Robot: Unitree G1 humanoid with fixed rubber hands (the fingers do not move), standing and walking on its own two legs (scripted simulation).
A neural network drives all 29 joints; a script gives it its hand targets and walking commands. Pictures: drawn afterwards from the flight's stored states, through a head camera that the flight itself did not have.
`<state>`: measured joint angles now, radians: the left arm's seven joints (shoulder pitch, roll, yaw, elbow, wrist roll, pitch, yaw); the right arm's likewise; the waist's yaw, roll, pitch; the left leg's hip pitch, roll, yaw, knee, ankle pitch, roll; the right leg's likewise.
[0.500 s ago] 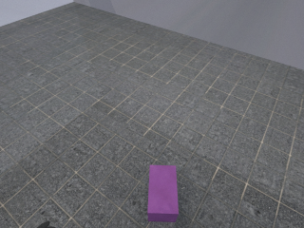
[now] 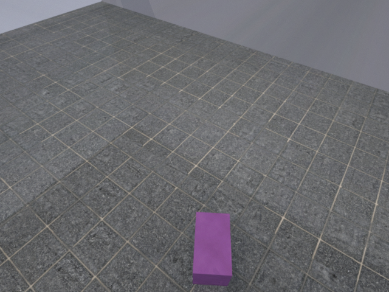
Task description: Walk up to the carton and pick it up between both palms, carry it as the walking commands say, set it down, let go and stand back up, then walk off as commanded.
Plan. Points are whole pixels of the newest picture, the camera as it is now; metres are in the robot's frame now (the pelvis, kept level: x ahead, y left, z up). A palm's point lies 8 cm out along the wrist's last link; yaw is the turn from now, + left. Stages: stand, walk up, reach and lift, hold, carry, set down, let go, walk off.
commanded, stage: walk up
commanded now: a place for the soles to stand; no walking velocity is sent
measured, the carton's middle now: (211, 248) +0.44 -0.06 -0.66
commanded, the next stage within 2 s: reach and lift in 0.26 s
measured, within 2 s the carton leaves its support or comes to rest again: neither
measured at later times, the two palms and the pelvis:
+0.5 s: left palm (75, 287) +0.16 +0.26 -0.09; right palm out of the picture +0.14 -0.32 -0.09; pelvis +0.00 -0.02 +0.00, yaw +0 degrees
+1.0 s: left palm (104, 255) +0.23 +0.23 -0.12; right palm (326, 263) +0.22 -0.29 -0.13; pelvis +0.01 -0.04 -0.02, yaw +0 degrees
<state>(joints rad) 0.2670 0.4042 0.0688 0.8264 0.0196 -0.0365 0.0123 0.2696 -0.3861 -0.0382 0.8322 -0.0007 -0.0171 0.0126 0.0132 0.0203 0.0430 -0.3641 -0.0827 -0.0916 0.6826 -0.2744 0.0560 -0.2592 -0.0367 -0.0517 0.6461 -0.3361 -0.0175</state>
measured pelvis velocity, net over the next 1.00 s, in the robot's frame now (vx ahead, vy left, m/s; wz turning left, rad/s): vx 0.01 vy -0.04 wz -0.01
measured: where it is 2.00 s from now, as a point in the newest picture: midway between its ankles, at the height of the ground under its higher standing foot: outside the picture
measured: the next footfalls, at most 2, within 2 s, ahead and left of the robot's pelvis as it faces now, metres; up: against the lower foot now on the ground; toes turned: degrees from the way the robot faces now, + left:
none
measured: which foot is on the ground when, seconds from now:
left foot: down 0.00-1.00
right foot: down 0.00-1.00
